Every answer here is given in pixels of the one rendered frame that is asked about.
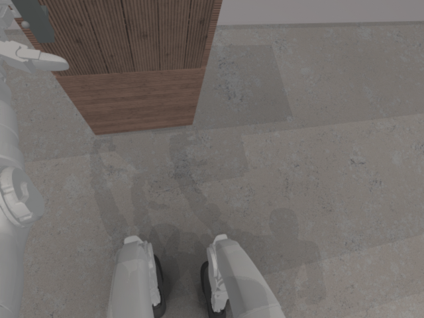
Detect robot left forearm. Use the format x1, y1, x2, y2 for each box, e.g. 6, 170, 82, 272
0, 65, 25, 172

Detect handle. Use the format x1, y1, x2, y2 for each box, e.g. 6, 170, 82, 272
11, 0, 54, 43

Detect cupboard door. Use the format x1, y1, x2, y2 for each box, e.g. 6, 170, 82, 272
22, 0, 215, 76

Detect left robot hand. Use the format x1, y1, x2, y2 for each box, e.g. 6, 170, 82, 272
0, 0, 69, 74

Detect right robot shin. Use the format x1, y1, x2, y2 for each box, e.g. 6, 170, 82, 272
208, 234, 229, 312

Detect left robot foot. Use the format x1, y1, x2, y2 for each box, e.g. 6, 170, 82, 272
152, 255, 166, 318

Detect left robot upper arm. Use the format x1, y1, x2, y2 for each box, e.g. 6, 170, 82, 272
0, 166, 44, 318

